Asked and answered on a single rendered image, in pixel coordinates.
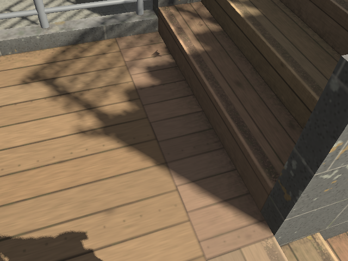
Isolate stairs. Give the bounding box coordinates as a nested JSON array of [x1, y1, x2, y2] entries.
[[158, 0, 348, 212], [280, 232, 348, 261]]

